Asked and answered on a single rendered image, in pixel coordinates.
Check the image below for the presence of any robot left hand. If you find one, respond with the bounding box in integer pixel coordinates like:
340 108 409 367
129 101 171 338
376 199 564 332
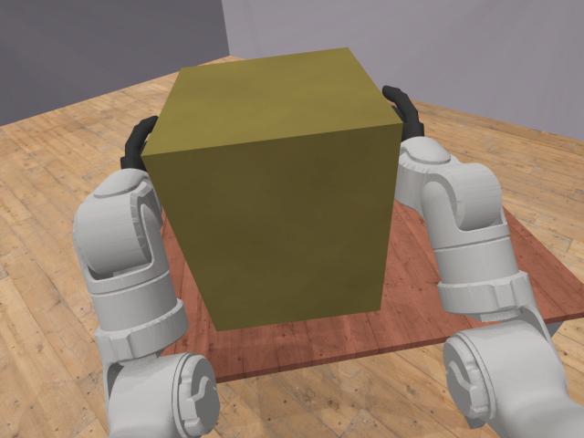
120 115 159 172

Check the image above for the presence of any right robot forearm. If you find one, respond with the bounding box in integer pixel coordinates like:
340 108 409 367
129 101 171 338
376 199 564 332
394 137 568 390

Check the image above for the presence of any robot right hand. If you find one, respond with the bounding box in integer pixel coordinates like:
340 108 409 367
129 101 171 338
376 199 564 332
382 86 424 143

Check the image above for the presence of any right robot upper arm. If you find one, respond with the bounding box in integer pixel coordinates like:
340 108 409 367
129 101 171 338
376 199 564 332
443 319 584 438

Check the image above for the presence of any left robot upper arm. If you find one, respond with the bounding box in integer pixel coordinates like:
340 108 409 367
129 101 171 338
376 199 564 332
103 352 220 438

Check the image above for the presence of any carton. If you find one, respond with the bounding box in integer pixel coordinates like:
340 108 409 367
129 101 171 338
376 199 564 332
141 47 403 331

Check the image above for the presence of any left robot forearm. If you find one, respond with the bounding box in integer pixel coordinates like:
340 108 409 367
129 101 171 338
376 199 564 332
72 169 189 428

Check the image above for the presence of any table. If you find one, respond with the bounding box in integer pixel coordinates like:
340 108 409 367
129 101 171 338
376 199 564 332
160 198 584 430

